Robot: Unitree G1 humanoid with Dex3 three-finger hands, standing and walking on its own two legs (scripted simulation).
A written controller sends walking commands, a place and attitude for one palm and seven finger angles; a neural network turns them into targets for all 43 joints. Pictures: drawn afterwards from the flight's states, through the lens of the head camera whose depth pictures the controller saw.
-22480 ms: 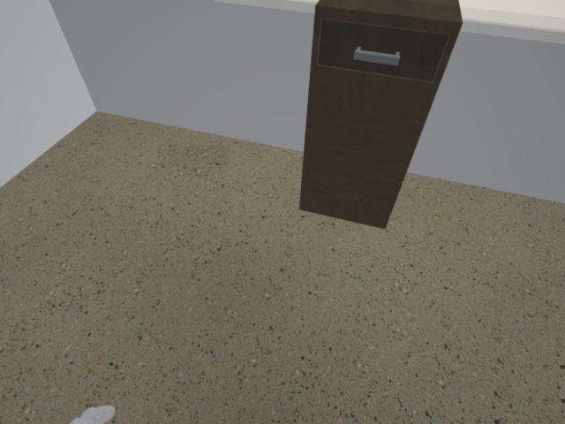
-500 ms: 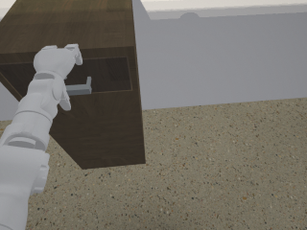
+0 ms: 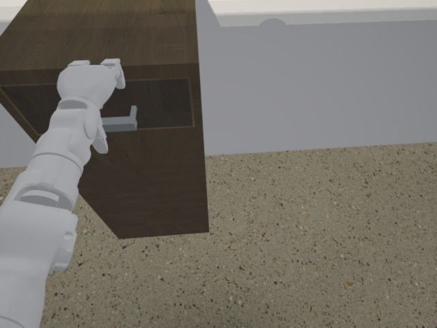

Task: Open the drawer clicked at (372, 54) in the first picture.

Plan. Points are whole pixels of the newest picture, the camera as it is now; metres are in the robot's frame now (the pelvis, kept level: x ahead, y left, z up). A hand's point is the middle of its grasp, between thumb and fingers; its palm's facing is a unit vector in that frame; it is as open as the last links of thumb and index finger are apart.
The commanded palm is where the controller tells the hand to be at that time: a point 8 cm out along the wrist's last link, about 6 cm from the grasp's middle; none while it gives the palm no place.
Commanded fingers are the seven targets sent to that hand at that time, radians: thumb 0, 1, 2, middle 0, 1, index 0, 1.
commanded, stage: move the hooked fingers above the handle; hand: left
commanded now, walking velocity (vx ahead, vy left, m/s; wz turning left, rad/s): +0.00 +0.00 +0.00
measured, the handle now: (105, 118) +0.54 +0.22 +0.05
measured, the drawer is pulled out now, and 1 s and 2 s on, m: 0.00 0.00 0.00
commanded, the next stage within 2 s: lower the fingers behind the handle in 1.58 s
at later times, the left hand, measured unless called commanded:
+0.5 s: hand (76, 132) +0.48 +0.26 +0.07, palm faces -0.10 -0.01 -1.00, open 13.7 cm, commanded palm +0.49 +0.24 +0.15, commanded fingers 0.00 -0.50 0.30 -0.30 -1.20 -0.30 -1.20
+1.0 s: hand (89, 118) +0.50 +0.23 +0.10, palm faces -0.04 -0.05 -1.00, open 13.4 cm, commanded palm +0.48 +0.23 +0.16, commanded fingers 0.00 -0.50 0.30 -0.30 -1.20 -0.30 -1.20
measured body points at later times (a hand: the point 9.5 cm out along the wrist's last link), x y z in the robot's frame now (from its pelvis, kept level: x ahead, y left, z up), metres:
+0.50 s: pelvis +0.01 +0.01 +0.00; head +0.09 +0.01 +0.44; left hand +0.48 +0.26 +0.13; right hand +0.03 -0.26 -0.13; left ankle +0.03 +0.09 -0.72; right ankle +0.00 -0.08 -0.72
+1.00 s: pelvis +0.03 +0.02 +0.00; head +0.08 +0.01 +0.45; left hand +0.50 +0.23 +0.15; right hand +0.11 -0.23 -0.13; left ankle +0.03 +0.09 -0.72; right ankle +0.00 -0.08 -0.72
